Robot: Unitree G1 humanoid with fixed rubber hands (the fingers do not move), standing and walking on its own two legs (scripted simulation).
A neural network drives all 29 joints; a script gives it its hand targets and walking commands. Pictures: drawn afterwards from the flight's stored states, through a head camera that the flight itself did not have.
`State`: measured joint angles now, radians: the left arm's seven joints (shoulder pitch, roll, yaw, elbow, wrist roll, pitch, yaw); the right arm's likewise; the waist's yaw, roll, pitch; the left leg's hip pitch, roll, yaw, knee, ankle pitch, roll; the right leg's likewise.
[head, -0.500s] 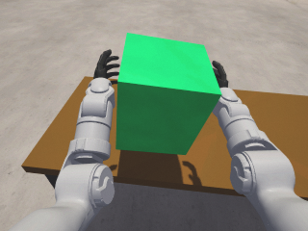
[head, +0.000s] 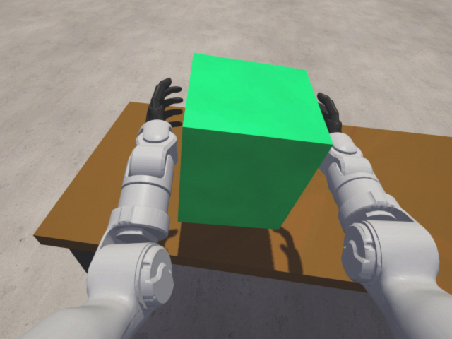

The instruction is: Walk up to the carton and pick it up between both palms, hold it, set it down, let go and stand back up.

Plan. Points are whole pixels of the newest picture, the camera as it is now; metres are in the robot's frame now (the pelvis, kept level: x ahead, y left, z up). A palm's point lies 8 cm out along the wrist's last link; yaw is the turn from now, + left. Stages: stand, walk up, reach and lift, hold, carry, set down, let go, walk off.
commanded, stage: set down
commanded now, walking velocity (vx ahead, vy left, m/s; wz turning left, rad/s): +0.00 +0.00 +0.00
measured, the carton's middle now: (239, 148) +0.44 -0.01 +0.13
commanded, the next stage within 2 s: none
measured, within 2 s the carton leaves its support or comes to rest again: neither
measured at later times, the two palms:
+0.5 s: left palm (162, 135) +0.42 +0.14 +0.17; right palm (320, 139) +0.45 -0.16 +0.15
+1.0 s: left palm (165, 144) +0.43 +0.13 +0.14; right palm (315, 143) +0.47 -0.16 +0.12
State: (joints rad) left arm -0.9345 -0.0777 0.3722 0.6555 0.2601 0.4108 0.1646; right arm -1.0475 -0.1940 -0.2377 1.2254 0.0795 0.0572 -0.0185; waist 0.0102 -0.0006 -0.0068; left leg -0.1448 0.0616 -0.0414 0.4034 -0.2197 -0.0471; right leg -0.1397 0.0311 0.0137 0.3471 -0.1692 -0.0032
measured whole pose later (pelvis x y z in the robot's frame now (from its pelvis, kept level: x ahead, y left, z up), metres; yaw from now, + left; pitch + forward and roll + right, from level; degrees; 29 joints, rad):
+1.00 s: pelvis +0.02 -0.01 +0.00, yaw +0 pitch +7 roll -1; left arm -0.88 -0.16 0.44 0.67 0.29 0.26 0.19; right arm -1.04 -0.20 -0.45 1.26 -0.16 -0.05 0.07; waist 0.08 0.01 -0.06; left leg -0.31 0.08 -0.04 0.40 -0.21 -0.06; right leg -0.31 0.05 0.01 0.35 -0.16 -0.02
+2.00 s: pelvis +0.02 -0.03 +0.00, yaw +0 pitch +14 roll +0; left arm -0.83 -0.19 0.48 0.73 0.31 0.10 0.19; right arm -1.04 -0.20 -0.48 1.29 -0.27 -0.15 0.09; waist 0.10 0.01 -0.09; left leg -0.43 0.09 -0.03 0.38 -0.17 -0.06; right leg -0.43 0.05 0.00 0.35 -0.16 -0.04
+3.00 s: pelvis +0.02 -0.02 +0.00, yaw +0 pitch +14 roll -1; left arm -0.81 -0.23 0.52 0.72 0.35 0.03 0.19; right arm -1.01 -0.19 -0.56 1.24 -0.34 -0.19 0.13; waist 0.10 0.01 -0.08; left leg -0.44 0.09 -0.02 0.37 -0.18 -0.06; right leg -0.45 0.05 0.00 0.35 -0.15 -0.04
